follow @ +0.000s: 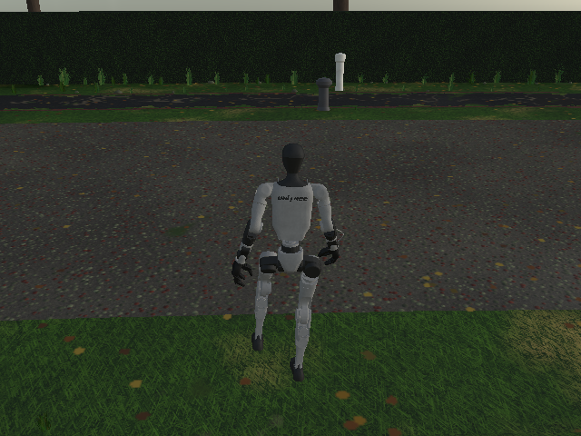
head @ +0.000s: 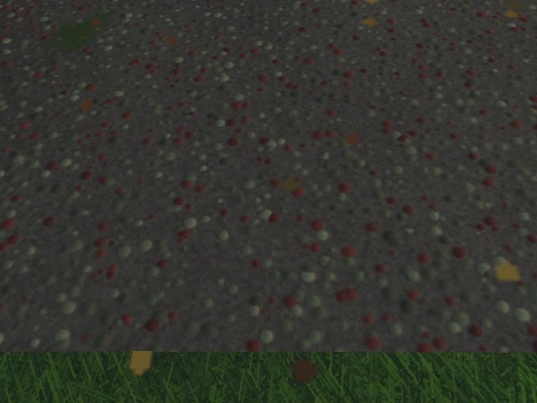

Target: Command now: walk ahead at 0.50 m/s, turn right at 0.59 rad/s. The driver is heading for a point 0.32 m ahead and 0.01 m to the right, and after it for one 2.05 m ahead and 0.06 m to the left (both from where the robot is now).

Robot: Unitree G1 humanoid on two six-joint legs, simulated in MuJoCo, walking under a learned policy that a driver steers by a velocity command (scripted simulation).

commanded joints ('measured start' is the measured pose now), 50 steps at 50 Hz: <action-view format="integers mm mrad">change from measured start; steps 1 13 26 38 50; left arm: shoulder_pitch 71 230 -67 -179 -124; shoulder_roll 147 82 37 64 42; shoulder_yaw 28 10 -35 -61 -62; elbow -45 -95 -65 12 124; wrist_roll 2 -46 25 5 3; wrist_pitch -11 -19 81 35 32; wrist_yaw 6 33 4 35 42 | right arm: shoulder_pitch -101 297 142 252 253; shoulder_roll -70 -272 -101 -80 -33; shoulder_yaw -8 -45 22 26 38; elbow -92 -47 25 126 233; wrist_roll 4 6 21 30 32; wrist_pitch -8 -65 -52 16 13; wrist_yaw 5 -26 -13 -24 -41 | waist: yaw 15 -76 -23 -92 -72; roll -86 286 114 -122 -31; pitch -1 -469 -137 21 -6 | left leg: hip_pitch -62 1005 402 507 505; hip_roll -46 378 69 -56 -38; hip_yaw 29 -577 -13 -9 -21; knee -90 -404 -602 -537 -563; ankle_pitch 87 885 505 -60 -23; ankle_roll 0 366 249 82 82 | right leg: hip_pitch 55 -361 -180 -223 -120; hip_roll -263 46 -131 -245 -234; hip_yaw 234 58 -39 108 69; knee -55 1039 497 -22 23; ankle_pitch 370 -401 -81 -72 82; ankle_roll -101 92 139 85 73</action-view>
